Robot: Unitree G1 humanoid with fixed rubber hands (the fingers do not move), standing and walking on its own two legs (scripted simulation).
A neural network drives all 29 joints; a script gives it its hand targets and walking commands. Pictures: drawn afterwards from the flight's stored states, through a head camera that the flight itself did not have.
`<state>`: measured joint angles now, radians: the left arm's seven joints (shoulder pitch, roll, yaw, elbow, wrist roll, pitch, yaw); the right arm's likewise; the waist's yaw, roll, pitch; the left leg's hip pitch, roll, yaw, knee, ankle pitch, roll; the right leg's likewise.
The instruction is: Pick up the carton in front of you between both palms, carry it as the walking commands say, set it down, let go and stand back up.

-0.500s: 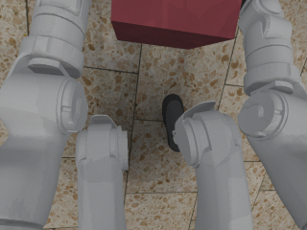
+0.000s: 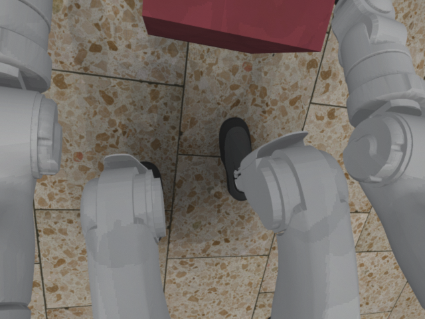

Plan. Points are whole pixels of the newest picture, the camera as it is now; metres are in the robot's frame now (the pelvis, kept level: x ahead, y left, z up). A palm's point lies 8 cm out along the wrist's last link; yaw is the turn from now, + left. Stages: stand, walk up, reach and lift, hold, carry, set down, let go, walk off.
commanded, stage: set down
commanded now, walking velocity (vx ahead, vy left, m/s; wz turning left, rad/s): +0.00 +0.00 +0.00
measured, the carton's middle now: out of the picture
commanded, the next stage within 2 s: let go in 1.10 s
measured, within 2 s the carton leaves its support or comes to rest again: neither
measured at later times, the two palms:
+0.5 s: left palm out of the picture +0.63 +0.12 -0.04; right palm out of the picture +0.51 -0.25 -0.04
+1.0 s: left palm out of the picture +0.63 +0.13 +0.11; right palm out of the picture +0.51 -0.25 +0.11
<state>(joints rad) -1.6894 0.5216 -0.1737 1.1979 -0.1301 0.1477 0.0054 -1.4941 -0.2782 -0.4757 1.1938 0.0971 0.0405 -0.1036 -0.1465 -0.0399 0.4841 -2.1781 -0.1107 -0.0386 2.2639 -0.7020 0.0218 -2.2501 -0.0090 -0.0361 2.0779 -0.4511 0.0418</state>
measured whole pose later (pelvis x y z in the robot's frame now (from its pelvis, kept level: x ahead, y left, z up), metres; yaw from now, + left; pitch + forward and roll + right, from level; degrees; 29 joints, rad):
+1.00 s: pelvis +0.03 +0.00 +0.21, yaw +2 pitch +48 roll -1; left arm -1.47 0.48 0.08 1.06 0.03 0.28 -0.08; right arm -1.11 -0.10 -0.43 0.64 0.05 0.26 -0.15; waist -0.20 0.04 0.00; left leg -1.79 -0.08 -0.04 1.44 -0.49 0.02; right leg -1.85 0.01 0.01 1.31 -0.30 0.03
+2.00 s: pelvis +0.13 -0.02 +0.39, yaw +1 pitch +9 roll +0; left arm 0.00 0.18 0.12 0.56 0.05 0.01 0.01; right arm 0.20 -0.21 0.00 0.37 0.05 0.04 0.07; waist -0.09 -0.03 0.04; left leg -0.35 -0.01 -0.05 0.54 -0.34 0.00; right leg -0.46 0.04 0.02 0.53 -0.22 -0.02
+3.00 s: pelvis +0.15 -0.03 +0.39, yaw +2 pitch +0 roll +0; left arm 0.19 0.33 0.06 0.76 0.04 0.01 0.01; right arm 0.20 -0.35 -0.04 0.70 -0.04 0.01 -0.02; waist 0.01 0.07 0.02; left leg -0.13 -0.02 -0.08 0.50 -0.37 -0.01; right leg -0.25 0.04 0.00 0.53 -0.28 -0.03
